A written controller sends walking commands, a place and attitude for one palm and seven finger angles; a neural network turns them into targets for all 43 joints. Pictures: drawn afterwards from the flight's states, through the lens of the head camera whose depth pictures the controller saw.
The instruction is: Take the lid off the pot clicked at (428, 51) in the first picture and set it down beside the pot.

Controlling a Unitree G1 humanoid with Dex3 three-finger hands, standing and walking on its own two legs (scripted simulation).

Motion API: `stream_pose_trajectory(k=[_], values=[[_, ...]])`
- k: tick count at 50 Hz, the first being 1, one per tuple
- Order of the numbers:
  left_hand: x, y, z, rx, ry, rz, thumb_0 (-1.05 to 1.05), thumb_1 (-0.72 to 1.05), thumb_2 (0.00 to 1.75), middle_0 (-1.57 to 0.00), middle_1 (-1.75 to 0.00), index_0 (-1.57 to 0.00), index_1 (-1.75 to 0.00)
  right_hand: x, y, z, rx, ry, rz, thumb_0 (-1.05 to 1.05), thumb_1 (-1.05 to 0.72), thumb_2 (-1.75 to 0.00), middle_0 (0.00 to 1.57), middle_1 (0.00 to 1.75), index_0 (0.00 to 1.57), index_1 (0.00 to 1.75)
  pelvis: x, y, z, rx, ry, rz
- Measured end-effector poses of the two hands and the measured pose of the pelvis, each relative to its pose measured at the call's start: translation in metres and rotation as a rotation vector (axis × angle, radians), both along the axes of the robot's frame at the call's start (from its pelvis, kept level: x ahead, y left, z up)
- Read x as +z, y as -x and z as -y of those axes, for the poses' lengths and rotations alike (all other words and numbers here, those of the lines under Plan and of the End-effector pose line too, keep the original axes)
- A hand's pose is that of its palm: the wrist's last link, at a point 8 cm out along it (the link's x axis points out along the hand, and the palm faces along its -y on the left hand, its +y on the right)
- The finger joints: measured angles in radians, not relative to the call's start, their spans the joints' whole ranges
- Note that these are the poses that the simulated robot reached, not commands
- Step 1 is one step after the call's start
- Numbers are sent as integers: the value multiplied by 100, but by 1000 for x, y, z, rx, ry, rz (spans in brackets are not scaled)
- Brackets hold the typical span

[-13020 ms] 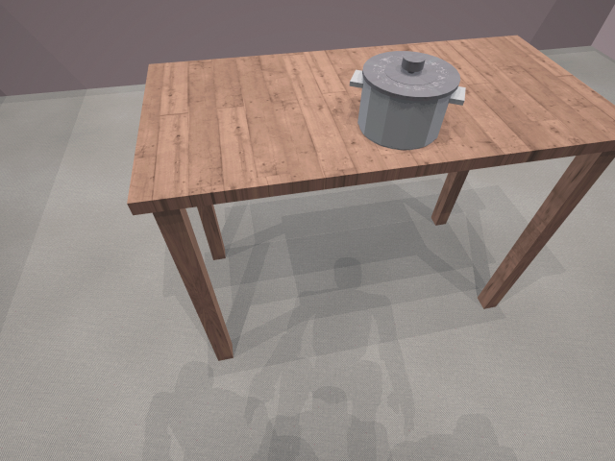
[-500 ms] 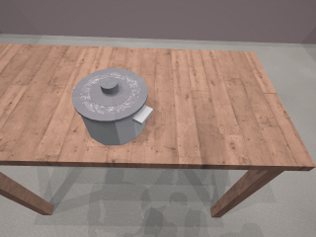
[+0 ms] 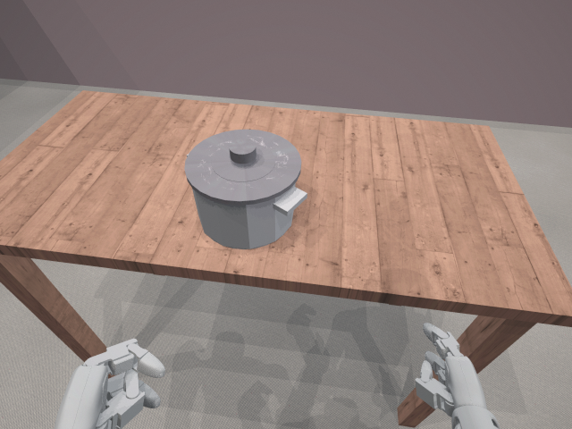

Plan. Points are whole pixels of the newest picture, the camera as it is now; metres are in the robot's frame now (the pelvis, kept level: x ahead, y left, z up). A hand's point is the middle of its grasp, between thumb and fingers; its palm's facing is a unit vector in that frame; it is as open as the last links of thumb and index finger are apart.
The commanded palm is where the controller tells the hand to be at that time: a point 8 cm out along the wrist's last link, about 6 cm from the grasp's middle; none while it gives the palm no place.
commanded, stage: lift the closed hand beside the body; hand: left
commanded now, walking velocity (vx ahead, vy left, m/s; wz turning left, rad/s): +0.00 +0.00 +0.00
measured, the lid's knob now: (242, 151) +0.47 +0.14 +0.15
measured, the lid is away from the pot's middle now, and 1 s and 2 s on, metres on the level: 0.00 0.00 0.00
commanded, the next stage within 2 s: raise the hand higher, near the body in 0.08 s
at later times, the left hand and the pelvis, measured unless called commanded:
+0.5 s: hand (104, 361) +0.15 +0.23 +0.09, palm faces +0.26 -0.87 -0.41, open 3.1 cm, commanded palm +0.10 +0.27 +0.12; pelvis +0.00 +0.01 +0.00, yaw -1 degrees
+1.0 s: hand (92, 302) +0.19 +0.23 +0.16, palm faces +0.34 -0.84 -0.43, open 3.1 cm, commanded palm +0.14 +0.27 +0.18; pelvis +0.01 +0.01 +0.00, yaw -1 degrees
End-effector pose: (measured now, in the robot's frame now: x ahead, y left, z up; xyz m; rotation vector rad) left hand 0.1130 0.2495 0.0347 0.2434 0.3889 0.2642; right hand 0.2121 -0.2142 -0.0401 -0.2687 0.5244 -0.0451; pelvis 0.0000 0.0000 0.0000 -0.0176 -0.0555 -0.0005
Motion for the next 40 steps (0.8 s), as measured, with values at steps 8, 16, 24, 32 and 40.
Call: stream_pose_trajectory(k=[8, 16, 24, 32, 40], values=[[34, 3, -14, 4, -109, 65, 2, 89, 90, -122, -142, -123, -142, -32, 41, -12, -20, -64, -125, 1, -90, -90, 20, 30, 20, 30, 2, 1, 1, -10, 0, 24], [62, 2, -20, -13, -194, 141, 2, 89, 90, -128, -148, -129, -149, -37, 46, -4, -57, -72, -122, 2, -90, -90, 20, 30, 20, 30, 2, 0, -2, -20, -2, 31], [81, -6, -17, -34, -206, 239, 2, 89, 90, -129, -150, -130, -150, -20, 23, 3, -53, -40, -34, 2, -90, -90, 20, 30, 20, 30, 2, -3, -5, -23, -3, 37], [100, -16, -18, -38, -227, 329, 2, 89, 90, -130, -150, -130, -150, -9, 3, -5, -19, -43, 13, 1, -90, -90, 20, 30, 20, 30, 2, -7, -6, -23, -1, 38], [120, -23, -19, -44, -260, 403, 2, 89, 90, -130, -150, -131, -150, -16, 2, -18, 11, -68, -18, 1, -90, -90, 20, 30, 20, 30, 2, -10, -8, -21, -1, 39]])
